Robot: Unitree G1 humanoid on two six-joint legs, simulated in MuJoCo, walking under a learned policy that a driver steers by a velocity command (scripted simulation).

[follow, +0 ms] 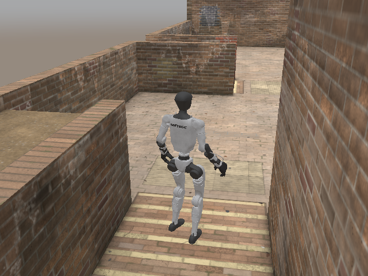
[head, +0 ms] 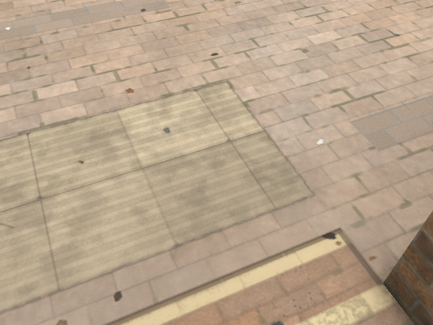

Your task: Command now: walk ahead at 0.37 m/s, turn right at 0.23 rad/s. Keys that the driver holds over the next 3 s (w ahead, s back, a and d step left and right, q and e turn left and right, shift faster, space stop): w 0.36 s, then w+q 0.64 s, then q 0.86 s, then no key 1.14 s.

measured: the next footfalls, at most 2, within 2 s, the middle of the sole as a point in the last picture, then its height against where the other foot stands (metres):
right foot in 0.46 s outside the picture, level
left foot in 1.02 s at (187, 286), level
